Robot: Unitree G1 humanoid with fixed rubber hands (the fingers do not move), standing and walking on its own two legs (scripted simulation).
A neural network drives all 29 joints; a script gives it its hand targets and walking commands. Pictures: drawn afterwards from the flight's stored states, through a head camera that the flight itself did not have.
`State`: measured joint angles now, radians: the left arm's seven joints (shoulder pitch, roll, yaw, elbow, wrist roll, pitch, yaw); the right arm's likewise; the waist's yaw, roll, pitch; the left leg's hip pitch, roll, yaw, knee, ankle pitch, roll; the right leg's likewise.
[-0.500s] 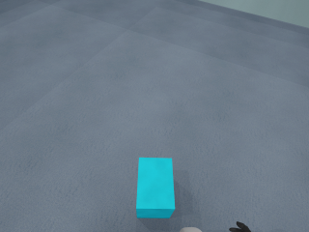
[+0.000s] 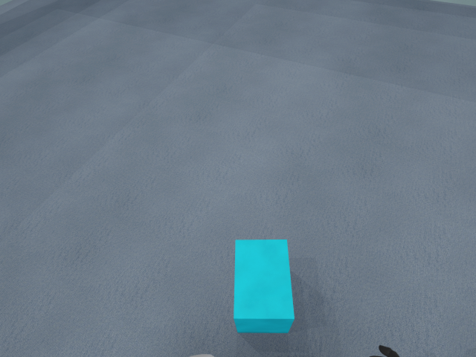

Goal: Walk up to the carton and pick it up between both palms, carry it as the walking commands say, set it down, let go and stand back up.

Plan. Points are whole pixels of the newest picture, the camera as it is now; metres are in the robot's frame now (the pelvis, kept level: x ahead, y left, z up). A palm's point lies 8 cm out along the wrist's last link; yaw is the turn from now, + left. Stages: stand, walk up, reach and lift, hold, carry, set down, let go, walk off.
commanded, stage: walk up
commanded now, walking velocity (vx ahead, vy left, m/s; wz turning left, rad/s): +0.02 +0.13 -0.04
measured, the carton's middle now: (261, 286) +0.42 -0.02 -0.64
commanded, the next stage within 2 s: none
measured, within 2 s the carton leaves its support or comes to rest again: neither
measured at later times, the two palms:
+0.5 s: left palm out of the picture +0.01 +0.32 -0.13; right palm out of the picture +0.08 -0.18 -0.10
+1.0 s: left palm out of the picture +0.00 +0.28 -0.14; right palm out of the picture +0.03 -0.21 -0.11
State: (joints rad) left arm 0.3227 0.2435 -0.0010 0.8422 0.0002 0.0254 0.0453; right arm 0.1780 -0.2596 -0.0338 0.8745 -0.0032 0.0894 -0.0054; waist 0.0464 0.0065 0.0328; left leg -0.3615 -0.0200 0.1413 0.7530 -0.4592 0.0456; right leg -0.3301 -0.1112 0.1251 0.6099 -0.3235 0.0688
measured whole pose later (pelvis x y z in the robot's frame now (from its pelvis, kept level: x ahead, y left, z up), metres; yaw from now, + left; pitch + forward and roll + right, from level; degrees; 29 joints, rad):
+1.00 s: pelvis +0.00 +0.04 +0.01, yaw -2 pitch -2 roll -3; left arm 0.34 0.23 0.00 0.95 0.00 0.09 0.02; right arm 0.25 -0.20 -0.03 1.02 0.00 0.04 -0.06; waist 0.03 -0.02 0.03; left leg -0.19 0.04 0.15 0.55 -0.33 0.07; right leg -0.42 -0.03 -0.01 0.99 -0.29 -0.02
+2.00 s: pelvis -0.02 -0.04 +0.01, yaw -4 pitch +0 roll +0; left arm 0.33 0.18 0.00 0.98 0.00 0.04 0.04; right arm 0.26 -0.17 -0.04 1.06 0.00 0.05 -0.04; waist 0.03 -0.01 0.01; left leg -0.24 0.02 0.15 0.50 -0.26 0.05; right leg -0.29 -0.01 -0.01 0.76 -0.41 -0.05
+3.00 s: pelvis -0.01 +0.00 +0.01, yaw -3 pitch -2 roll +0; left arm 0.33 0.18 0.00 1.00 0.00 0.04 0.04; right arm 0.26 -0.16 -0.03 1.03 0.00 0.01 -0.03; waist 0.02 -0.02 0.02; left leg -0.19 0.04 0.15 0.48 -0.25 0.03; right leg -0.24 -0.04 -0.01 0.68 -0.40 0.04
